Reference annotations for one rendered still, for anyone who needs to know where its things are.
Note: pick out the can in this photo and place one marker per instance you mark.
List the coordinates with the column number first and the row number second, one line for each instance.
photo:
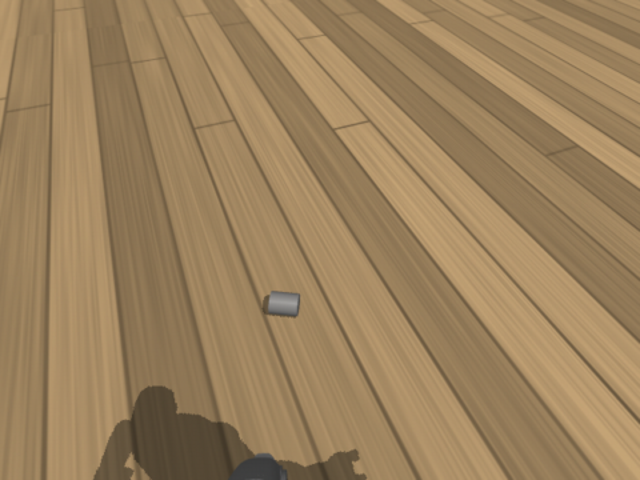
column 284, row 303

